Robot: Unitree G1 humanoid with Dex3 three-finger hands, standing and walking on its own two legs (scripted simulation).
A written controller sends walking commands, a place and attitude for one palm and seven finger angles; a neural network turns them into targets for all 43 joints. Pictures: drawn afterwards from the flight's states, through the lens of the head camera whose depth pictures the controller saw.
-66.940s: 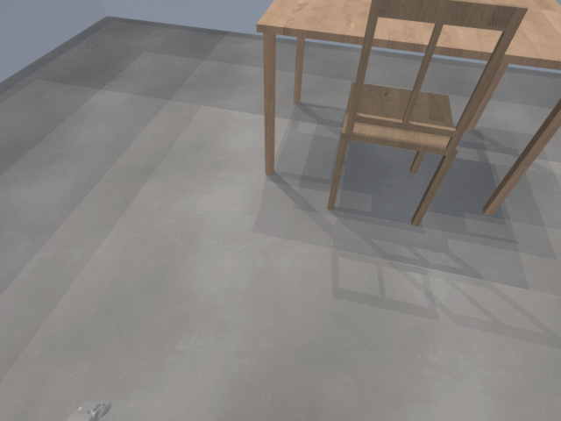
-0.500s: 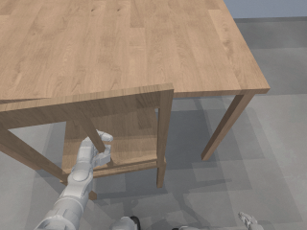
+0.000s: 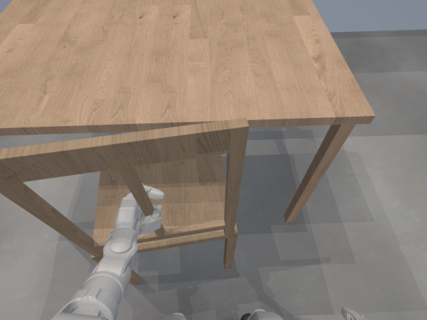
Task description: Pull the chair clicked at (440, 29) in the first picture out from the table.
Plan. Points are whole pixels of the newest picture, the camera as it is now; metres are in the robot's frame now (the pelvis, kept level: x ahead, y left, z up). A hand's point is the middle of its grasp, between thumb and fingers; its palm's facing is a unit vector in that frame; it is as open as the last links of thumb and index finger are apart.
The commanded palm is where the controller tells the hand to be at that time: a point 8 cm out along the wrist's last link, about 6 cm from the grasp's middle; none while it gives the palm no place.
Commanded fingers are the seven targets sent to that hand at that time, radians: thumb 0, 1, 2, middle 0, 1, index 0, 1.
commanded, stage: step backward, pulling the chair out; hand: left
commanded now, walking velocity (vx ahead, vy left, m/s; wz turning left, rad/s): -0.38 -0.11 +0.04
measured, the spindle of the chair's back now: (146, 206) +0.35 +0.15 -0.05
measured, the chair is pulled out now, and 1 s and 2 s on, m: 0.07 0.24 0.48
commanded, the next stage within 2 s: stop walking, hand still on the chair in 1.80 s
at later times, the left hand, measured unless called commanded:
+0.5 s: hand (153, 251) +0.26 +0.13 -0.06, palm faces -0.01 -0.98 -0.19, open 5.3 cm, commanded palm +0.23 +0.18 -0.06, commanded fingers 0.00 0.90 0.90 -0.50 -1.45 -0.50 -1.45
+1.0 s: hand (140, 312) +0.15 +0.14 -0.06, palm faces +0.00 -0.98 -0.18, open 5.2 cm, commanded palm +0.13 +0.19 -0.06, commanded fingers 0.00 0.90 0.90 -0.50 -1.45 -0.50 -1.45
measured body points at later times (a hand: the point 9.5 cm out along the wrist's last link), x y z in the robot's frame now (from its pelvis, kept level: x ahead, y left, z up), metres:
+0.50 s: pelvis -0.08 +0.00 +0.00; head +0.01 +0.00 +0.44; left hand +0.25 +0.18 -0.05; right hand +0.04 -0.27 -0.12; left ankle -0.07 +0.14 -0.73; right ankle +0.00 -0.12 -0.73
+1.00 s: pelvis -0.18 +0.00 +0.00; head -0.10 +0.01 +0.44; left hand +0.15 +0.19 -0.05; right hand -0.08 -0.26 -0.12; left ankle -0.16 +0.13 -0.73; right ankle -0.11 -0.12 -0.71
